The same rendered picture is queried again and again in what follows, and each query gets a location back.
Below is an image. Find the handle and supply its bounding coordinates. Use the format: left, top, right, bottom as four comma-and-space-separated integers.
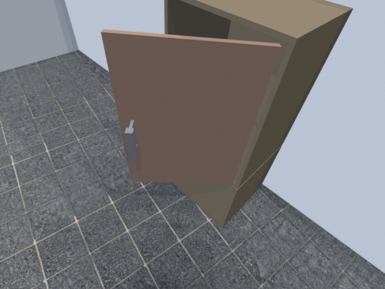
125, 120, 138, 161

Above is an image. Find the cupboard door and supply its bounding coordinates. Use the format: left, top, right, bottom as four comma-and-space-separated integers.
101, 29, 281, 186

